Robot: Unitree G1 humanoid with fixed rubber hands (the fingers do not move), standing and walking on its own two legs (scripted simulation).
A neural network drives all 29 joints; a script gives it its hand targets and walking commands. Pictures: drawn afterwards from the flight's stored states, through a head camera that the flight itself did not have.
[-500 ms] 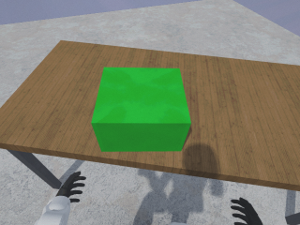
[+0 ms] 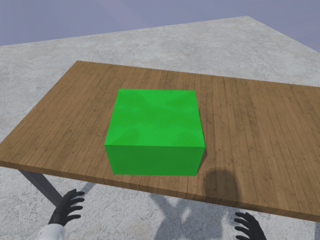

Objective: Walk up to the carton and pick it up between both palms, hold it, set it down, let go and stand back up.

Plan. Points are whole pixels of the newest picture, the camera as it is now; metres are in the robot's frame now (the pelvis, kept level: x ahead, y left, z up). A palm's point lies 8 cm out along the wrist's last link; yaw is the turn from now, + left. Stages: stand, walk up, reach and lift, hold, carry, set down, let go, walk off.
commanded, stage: reach and lift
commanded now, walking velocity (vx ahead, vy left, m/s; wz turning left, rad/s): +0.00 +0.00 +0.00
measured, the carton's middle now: (155, 130) +0.48 +0.02 -0.04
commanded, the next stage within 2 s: none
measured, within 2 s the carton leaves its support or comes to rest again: neither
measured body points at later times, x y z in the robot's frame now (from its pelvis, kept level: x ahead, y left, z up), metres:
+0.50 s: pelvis +0.01 +0.00 +0.00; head +0.00 +0.00 +0.45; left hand +0.22 +0.26 -0.04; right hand +0.22 -0.23 -0.05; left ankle -0.03 +0.10 -0.74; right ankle +0.03 -0.11 -0.74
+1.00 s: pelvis -0.01 +0.00 -0.01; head +0.00 +0.00 +0.44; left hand +0.30 +0.27 +0.01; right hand +0.30 -0.23 -0.01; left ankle -0.03 +0.10 -0.74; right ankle +0.03 -0.11 -0.74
